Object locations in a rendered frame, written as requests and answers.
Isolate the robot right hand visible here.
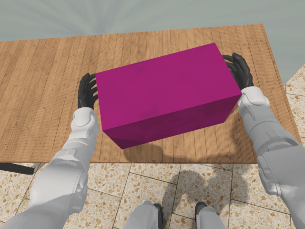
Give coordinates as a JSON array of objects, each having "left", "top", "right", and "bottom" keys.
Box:
[{"left": 222, "top": 53, "right": 254, "bottom": 90}]

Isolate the left robot upper arm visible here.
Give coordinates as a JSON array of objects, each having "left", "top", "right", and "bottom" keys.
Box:
[{"left": 0, "top": 165, "right": 88, "bottom": 229}]

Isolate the robot left hand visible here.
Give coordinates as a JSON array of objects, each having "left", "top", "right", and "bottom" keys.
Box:
[{"left": 78, "top": 73, "right": 98, "bottom": 110}]

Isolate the robot right forearm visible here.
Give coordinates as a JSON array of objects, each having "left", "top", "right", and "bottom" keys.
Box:
[{"left": 237, "top": 86, "right": 305, "bottom": 157}]

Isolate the table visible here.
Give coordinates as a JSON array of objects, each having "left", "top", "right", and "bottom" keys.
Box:
[{"left": 0, "top": 23, "right": 303, "bottom": 175}]

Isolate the right robot upper arm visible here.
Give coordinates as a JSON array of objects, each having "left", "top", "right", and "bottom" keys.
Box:
[{"left": 256, "top": 146, "right": 305, "bottom": 229}]

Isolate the robot left forearm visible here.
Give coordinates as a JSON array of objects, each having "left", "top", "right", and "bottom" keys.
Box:
[{"left": 30, "top": 107, "right": 100, "bottom": 205}]

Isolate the right robot thigh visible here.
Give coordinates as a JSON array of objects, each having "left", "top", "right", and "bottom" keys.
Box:
[{"left": 196, "top": 211, "right": 226, "bottom": 229}]

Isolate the carton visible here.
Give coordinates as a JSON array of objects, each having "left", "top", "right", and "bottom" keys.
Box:
[{"left": 95, "top": 42, "right": 242, "bottom": 149}]

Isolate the robot left shin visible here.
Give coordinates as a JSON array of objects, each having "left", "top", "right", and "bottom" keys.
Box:
[{"left": 142, "top": 200, "right": 159, "bottom": 229}]

